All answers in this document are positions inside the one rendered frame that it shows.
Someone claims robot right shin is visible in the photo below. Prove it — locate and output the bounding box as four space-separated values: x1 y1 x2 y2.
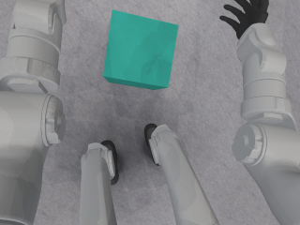
151 125 181 142

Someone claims robot right hand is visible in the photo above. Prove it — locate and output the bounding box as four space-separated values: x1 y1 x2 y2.
219 0 269 39

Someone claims left robot upper arm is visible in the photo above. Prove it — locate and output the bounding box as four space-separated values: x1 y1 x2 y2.
0 91 67 225

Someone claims right robot forearm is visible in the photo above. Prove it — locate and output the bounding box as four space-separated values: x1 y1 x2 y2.
236 22 300 136

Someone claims right robot upper arm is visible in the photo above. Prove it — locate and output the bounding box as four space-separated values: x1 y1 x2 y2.
232 121 300 225

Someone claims robot right thigh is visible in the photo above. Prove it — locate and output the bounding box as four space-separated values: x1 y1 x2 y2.
148 129 219 225

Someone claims left robot forearm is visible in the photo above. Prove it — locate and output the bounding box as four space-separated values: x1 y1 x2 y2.
0 0 67 94

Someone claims carton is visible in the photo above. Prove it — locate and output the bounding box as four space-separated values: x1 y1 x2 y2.
103 9 179 90

